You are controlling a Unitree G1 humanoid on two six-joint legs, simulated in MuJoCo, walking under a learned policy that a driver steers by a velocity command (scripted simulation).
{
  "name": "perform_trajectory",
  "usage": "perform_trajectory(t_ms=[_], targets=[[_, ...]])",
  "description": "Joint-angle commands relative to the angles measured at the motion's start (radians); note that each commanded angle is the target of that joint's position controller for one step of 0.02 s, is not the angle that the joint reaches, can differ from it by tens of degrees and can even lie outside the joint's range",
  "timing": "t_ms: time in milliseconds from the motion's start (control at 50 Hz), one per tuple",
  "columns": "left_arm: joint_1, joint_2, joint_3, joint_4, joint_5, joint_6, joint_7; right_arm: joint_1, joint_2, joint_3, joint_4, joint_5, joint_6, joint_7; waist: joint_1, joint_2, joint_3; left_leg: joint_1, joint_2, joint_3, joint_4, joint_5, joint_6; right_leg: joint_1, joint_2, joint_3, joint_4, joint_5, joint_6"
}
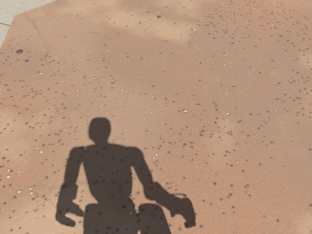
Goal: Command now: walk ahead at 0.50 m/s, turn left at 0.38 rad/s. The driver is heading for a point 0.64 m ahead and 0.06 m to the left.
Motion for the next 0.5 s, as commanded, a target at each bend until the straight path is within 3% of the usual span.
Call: perform_trajectory(t_ms=[20,80,140,200,280,320,360,380,400,420,440,460,480,500], targets=[[0.045,0.085,0.013,-0.062,0.009,0.015,-0.005,0.058,-0.119,-0.030,-0.026,0.011,-0.026,-0.005,0.022,0.076,-0.052,0.124,0.261,-0.348,-0.225,0.215,0.163,-0.153,-0.070,0.026,-0.048,0.017,0.040],[-0.065,0.075,0.006,-0.104,0.008,0.027,-0.007,0.103,-0.139,-0.038,-0.016,0.013,-0.023,-0.011,-0.001,0.075,-0.020,0.101,0.234,-0.326,-0.260,0.188,0.161,-0.223,-0.084,0.001,-0.166,0.094,0.080],[-0.193,0.067,0.001,-0.148,0.003,0.027,-0.009,0.164,-0.137,-0.042,-0.003,0.015,-0.017,-0.014,-0.045,0.080,-0.007,0.137,0.211,-0.328,-0.255,0.213,0.125,-0.269,-0.080,-0.008,-0.312,0.215,0.102],[-0.281,0.060,-0.006,-0.178,-0.005,0.023,-0.013,0.218,-0.140,-0.046,0.005,0.012,-0.012,-0.020,-0.082,0.089,-0.018,0.204,0.204,-0.340,-0.211,0.283,0.101,-0.278,-0.058,-0.006,-0.414,0.282,0.102],[-0.373,0.062,-0.014,-0.222,-0.014,0.011,-0.014,0.253,-0.145,-0.050,0.004,-0.004,-0.005,-0.029,-0.108,0.102,-0.019,0.277,0.220,-0.387,-0.134,0.401,0.102,-0.261,-0.020,-0.004,-0.519,0.259,0.084],[-0.344,0.080,-0.011,-0.225,-0.017,0.002,-0.011,0.219,-0.156,-0.054,-0.009,-0.007,-0.003,-0.037,-0.079,0.113,-0.024,0.268,0.230,-0.418,-0.094,0.425,0.081,-0.164,-0.007,0.013,-0.590,0.224,0.063],[-0.195,0.117,0.004,-0.183,-0.021,-0.008,0.003,0.152,-0.174,-0.059,-0.029,-0.007,-0.007,-0.034,-0.005,0.114,-0.075,0.196,0.203,-0.421,0.017,0.526,0.040,0.085,0.034,0.004,-0.662,0.159,0.030],[-0.072,0.147,0.018,-0.152,-0.016,-0.021,0.015,0.133,-0.173,-0.057,-0.032,0.003,-0.014,-0.024,0.060,0.066,-0.142,0.140,0.147,-0.378,0.178,0.519,0.016,0.275,0.004,0.026,-0.726,0.188,0.001],[0.082,0.219,0.037,-0.144,0.005,-0.028,0.035,0.136,-0.117,-0.042,-0.060,0.018,-0.025,-0.015,0.114,-0.035,-0.283,0.026,0.095,-0.305,0.426,0.289,-0.006,0.506,-0.207,0.225,-0.750,-0.003,-0.050],[0.088,0.292,0.054,-0.152,0.019,-0.011,0.042,0.249,-0.031,-0.024,-0.084,0.042,-0.020,-0.019,0.051,-0.240,-0.368,-0.266,-0.053,-0.169,0.674,-0.400,-0.034,0.704,-0.460,0.644,-0.835,-0.075,-0.156],[0.052,0.233,0.055,-0.148,-0.001,0.003,0.036,0.253,-0.123,-0.033,-0.063,0.003,-0.003,-0.029,0.024,-0.149,-0.300,-0.362,0.035,-0.140,0.781,-0.379,-0.026,0.608,-0.459,0.746,-0.853,-0.185,-0.183],[-0.005,0.138,0.034,-0.160,-0.010,0.005,0.031,0.179,-0.134,-0.038,-0.056,-0.011,0.004,-0.022,0.019,-0.032,-0.166,-0.365,0.078,-0.136,0.792,-0.279,-0.031,0.472,-0.403,0.590,-0.877,-0.173,-0.161],[-0.035,0.091,0.022,-0.153,-0.010,0.001,0.024,0.126,-0.112,-0.033,-0.062,-0.016,0.005,-0.012,0.013,0.004,-0.088,-0.343,0.102,-0.126,0.754,-0.216,-0.039,0.368,-0.342,0.447,-0.907,-0.050,-0.141],[-0.034,0.080,0.018,-0.141,-0.008,-0.006,0.022,0.108,-0.096,-0.032,-0.065,-0.023,0.010,-0.002,0.002,-0.034,-0.061,-0.319,0.122,-0.120,0.722,-0.191,-0.046,0.313,-0.296,0.346,-0.926,0.051,-0.120]])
